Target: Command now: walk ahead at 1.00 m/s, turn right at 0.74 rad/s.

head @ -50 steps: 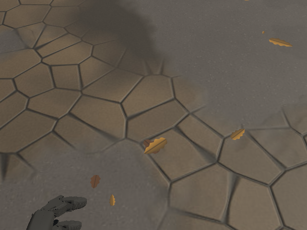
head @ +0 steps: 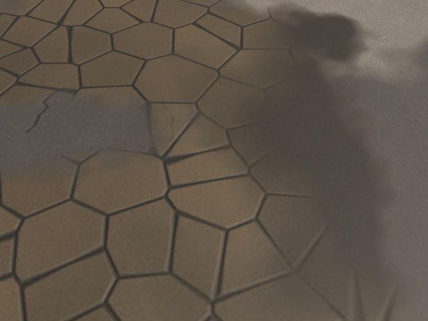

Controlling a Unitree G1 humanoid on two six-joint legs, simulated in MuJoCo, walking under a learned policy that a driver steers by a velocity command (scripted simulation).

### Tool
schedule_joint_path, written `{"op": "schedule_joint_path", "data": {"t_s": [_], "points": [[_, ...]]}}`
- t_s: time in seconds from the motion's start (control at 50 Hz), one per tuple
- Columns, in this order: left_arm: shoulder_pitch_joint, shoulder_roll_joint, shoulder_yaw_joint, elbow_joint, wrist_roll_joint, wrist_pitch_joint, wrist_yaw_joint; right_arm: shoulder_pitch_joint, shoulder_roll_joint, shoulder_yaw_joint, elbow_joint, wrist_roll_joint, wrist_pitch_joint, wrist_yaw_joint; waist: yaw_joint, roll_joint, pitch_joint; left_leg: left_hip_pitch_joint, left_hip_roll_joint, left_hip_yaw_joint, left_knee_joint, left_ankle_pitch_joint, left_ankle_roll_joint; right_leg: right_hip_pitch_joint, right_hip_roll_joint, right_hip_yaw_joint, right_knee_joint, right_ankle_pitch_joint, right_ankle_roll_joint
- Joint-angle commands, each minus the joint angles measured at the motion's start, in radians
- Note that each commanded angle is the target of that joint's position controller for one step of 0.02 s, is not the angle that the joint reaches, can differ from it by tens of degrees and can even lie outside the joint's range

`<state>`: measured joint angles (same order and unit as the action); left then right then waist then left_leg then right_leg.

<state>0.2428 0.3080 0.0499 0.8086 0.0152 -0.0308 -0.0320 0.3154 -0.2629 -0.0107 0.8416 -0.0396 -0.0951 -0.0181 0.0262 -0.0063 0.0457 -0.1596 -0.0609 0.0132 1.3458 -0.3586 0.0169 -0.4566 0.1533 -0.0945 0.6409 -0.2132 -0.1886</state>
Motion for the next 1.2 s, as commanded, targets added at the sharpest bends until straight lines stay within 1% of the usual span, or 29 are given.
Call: {"op": "schedule_joint_path", "data": {"t_s": [0.02, 0.06, 0.1, 0.2, 0.26, 0.3, 0.32, 0.34, 0.36, 0.38, 0.4, 0.42, 0.48, 0.58, 0.68, 0.7, 0.72, 0.74, 0.76, 0.78, 0.8, 0.82, 0.88, 0.96, 1.08, 1.14, 1.16, 1.18, 1.2], "points": [[0.182, 0.134, 0.054, 0.013, -0.002, 0.003, 0.020, -0.122, -0.124, 0.001, -0.188, -0.008, -0.058, 0.016, 0.006, 0.128, -0.056, -0.631, 0.100, -0.129, 0.104, 0.057, 0.002, 0.497, -0.352, 0.737, -0.419, -0.118, -0.199], [0.152, 0.116, 0.039, 0.013, -0.006, -0.019, 0.029, -0.115, -0.099, 0.013, -0.205, -0.041, -0.008, 0.023, -0.067, 0.122, 0.015, -0.529, 0.142, -0.112, -0.013, 0.018, -0.035, 0.255, -0.261, 0.596, -0.445, -0.042, -0.166], [0.136, 0.144, 0.045, -0.002, -0.013, -0.043, 0.021, -0.180, -0.086, 0.026, -0.250, -0.041, 0.024, 0.029, -0.075, 0.070, 0.059, -0.453, 0.164, -0.057, -0.212, 0.028, -0.060, 0.078, -0.195, 0.502, -0.494, 0.006, -0.159], [0.176, 0.175, 0.070, -0.017, -0.029, -0.054, 0.009, -0.384, -0.058, 0.045, -0.327, 0.010, 0.019, 0.045, 0.035, -0.028, 0.034, -0.240, 0.110, 0.003, -0.687, 0.463, -0.069, 0.070, -0.137, 0.440, -0.500, 0.299, -0.062], [0.198, 0.192, 0.082, -0.021, -0.026, -0.047, 0.018, -0.385, -0.102, 0.029, -0.332, 0.012, 0.011, 0.034, 0.049, -0.053, -0.016, -0.200, 0.078, -0.026, -0.826, 0.433, -0.049, 0.269, -0.168, 0.477, -0.386, 0.450, -0.013], [0.172, 0.238, 0.092, -0.032, -0.012, -0.046, 0.022, -0.205, -0.178, -0.007, -0.281, 0.014, 0.002, 0.013, -0.044, -0.041, -0.153, 0.002, 0.033, -0.029, -0.843, 0.266, -0.027, 0.348, -0.162, 0.472, -0.121, 0.682, 0.031], [0.113, 0.247, 0.092, -0.046, -0.009, -0.051, 0.018, -0.007, -0.216, -0.029, -0.236, 0.012, -0.004, -0.002, -0.165, -0.030, -0.249, 0.226, 0.077, -0.047, -0.825, 0.206, -0.011, 0.255, -0.128, 0.450, 0.118, 0.638, 0.052], [0.085, 0.138, 0.061, -0.078, -0.005, -0.065, 0.019, 0.227, -0.288, -0.060, -0.202, -0.013, -0.007, -0.025, -0.247, 0.079, -0.392, 0.469, 0.288, -0.248, -0.822, -0.146, 0.018, 0.102, -0.083, 0.376, 0.452, 0.308, 0.051], [0.200, 0.001, 0.020, -0.149, -0.056, -0.064, 0.016, 0.154, -0.364, -0.076, -0.212, -0.041, -0.001, -0.020, -0.106, 0.450, -0.526, 0.647, 0.568, -0.855, -1.052, -0.401, 0.122, -0.195, 0.015, 0.263, 0.731, -0.295, 0.086], [0.163, 0.079, 0.016, -0.125, -0.028, -0.040, 0.031, 0.047, -0.295, -0.081, -0.229, -0.033, 0.011, -0.014, -0.094, 0.304, -0.396, 0.533, 0.549, -0.890, -1.090, -0.426, 0.155, -0.334, -0.087, 0.212, 0.816, -0.215, 0.078], [0.060, 0.123, 0.028, -0.116, -0.005, -0.025, 0.032, -0.015, -0.180, -0.053, -0.238, -0.026, 0.012, -0.011, -0.111, 0.126, -0.238, 0.400, 0.486, -0.650, -1.045, -0.171, 0.143, -0.349, -0.140, 0.186, 0.777, -0.137, 0.089], [0.011, 0.122, 0.032, -0.120, 0.003, -0.014, 0.024, -0.025, -0.123, -0.038, -0.214, -0.025, 0.011, -0.006, -0.099, 0.030, -0.139, 0.279, 0.442, -0.458, -1.015, 0.218, 0.133, -0.319, -0.166, 0.170, 0.728, -0.118, 0.107], [-0.029, 0.064, 0.027, -0.163, 0.022, 0.033, -0.001, 0.042, -0.089, -0.027, -0.135, 0.012, -0.006, 0.003, -0.048, 0.114, -0.073, 0.165, 0.369, -0.160, -0.985, 0.775, 0.081, -0.294, -0.201, 0.150, 0.635, -0.182, 0.141], [-0.113, 0.024, -0.003, -0.251, 0.016, 0.047, -0.044, -0.132, -0.131, -0.043, -0.140, 0.040, -0.011, 0.004, 0.039, 0.151, -0.034, -0.062, 0.271, 0.153, -1.065, 0.771, 0.037, -0.049, -0.174, 0.045, 0.164, 0.189, 0.148], [0.047, 0.093, 0.027, -0.199, 0.036, 0.050, -0.039, -0.082, -0.217, -0.077, -0.144, 0.063, 0.007, 0.000, 0.103, 0.087, -0.124, -0.032, 0.306, 0.207, -0.679, 1.018, 0.003, 0.278, -0.060, -0.032, 0.015, 0.195, 0.049], [0.155, 0.118, 0.043, -0.166, 0.047, 0.041, -0.025, -0.080, -0.214, -0.077, -0.156, 0.067, 0.018, 0.002, 0.143, 0.055, -0.174, -0.093, 0.298, 0.190, -0.461, 0.883, -0.009, 0.417, -0.048, 0.009, -0.054, 0.211, 0.011], [0.142, 0.152, 0.057, -0.151, 0.041, 0.030, 0.000, -0.027, -0.162, -0.067, -0.143, 0.049, 0.032, 0.009, 0.121, -0.076, -0.145, -0.236, 0.182, 0.205, -0.177, 0.141, -0.033, 0.504, -0.124, 0.115, -0.152, 0.441, -0.027], [0.088, 0.259, 0.072, -0.203, 0.026, 0.033, 0.011, 0.115, -0.095, -0.054, -0.167, 0.017, 0.057, 0.003, 0.009, -0.197, -0.188, -0.422, 0.079, 0.183, 0.202, -0.397, -0.071, 0.620, -0.401, 0.437, 0.023, 1.346, -0.108], [0.119, 0.277, 0.089, -0.246, -0.014, 0.039, 0.012, 0.173, -0.154, -0.057, -0.198, 0.004, 0.075, -0.008, 0.055, -0.138, -0.496, -0.487, 0.062, -0.038, 0.295, -0.285, -0.080, 0.770, -0.535, 0.693, -0.101, 1.107, -0.281], [0.059, 0.227, 0.078, -0.263, -0.011, 0.052, 0.030, 0.114, -0.172, -0.050, -0.198, -0.005, 0.081, -0.010, 0.041, -0.045, -0.442, -0.531, 0.102, -0.076, 0.235, -0.171, -0.070, 0.666, -0.506, 0.739, -0.230, 0.467, -0.264], [0.008, 0.161, 0.058, -0.258, -0.004, 0.057, 0.038, 0.034, -0.187, -0.051, -0.212, -0.011, 0.081, -0.005, 0.025, 0.005, -0.292, -0.540, 0.141, -0.078, 0.108, -0.111, -0.062, 0.493, -0.442, 0.699, -0.328, 0.000, -0.214], [-0.010, 0.128, 0.044, -0.234, 0.005, 0.051, 0.040, -0.020, -0.179, -0.050, -0.222, -0.019, 0.084, -0.001, -0.002, 0.017, -0.201, -0.519, 0.161, -0.076, -0.002, -0.099, -0.055, 0.376, -0.383, 0.681, -0.385, -0.227, -0.168], [-0.007, 0.109, 0.035, -0.187, 0.017, 0.014, 0.037, -0.004, -0.136, -0.035, -0.208, -0.016, 0.106, 0.017, -0.049, 0.007, -0.134, -0.339, 0.180, -0.050, -0.217, -0.054, -0.046, 0.140, -0.300, 0.545, -0.453, -0.244, -0.122], [0.031, 0.106, 0.040, -0.148, 0.009, -0.013, 0.017, -0.095, -0.067, -0.012, -0.227, 0.001, 0.082, 0.035, -0.022, -0.033, -0.079, -0.327, 0.189, -0.026, -0.489, 0.095, -0.036, 0.125, -0.262, 0.451, -0.499, -0.245, -0.088], [0.042, 0.134, 0.050, -0.151, -0.004, -0.021, -0.014, -0.158, -0.089, -0.025, -0.242, 0.028, 0.066, 0.039, 0.002, -0.053, -0.050, -0.169, 0.119, 0.030, -0.747, 0.153, -0.027, 0.100, -0.286, 0.437, -0.476, -0.344, -0.037], [-0.006, 0.095, 0.035, -0.160, -0.003, -0.025, -0.005, 0.003, -0.102, -0.035, -0.196, 0.012, 0.042, 0.028, -0.094, 0.016, -0.043, 0.087, 0.112, 0.018, -0.875, 0.066, 0.014, -0.040, -0.234, 0.384, -0.280, -0.349, 0.004], [-0.068, 0.019, 0.011, -0.192, -0.002, -0.036, 0.000, 0.178, -0.173, -0.053, -0.156, -0.008, 0.026, 0.015, -0.176, 0.176, -0.071, 0.239, 0.275, -0.215, -1.004, -0.153, 0.054, -0.178, -0.139, 0.268, 0.021, -0.274, 0.052], [-0.089, -0.021, -0.006, -0.244, -0.014, -0.053, -0.001, 0.220, -0.294, -0.092, -0.145, -0.012, 0.029, 0.016, -0.176, 0.358, -0.047, 0.328, 0.463, -0.638, -1.184, -0.470, 0.145, -0.452, -0.043, 0.135, 0.265, -0.261, 0.077], [-0.094, 0.023, 0.000, -0.235, 0.009, -0.050, 0.008, 0.192, -0.243, -0.087, -0.152, -0.006, 0.030, 0.020, -0.148, 0.172, -0.007, 0.310, 0.485, -0.714, -1.178, -0.498, 0.170, -0.535, -0.091, 0.228, 0.410, -0.196, 0.071]]}}
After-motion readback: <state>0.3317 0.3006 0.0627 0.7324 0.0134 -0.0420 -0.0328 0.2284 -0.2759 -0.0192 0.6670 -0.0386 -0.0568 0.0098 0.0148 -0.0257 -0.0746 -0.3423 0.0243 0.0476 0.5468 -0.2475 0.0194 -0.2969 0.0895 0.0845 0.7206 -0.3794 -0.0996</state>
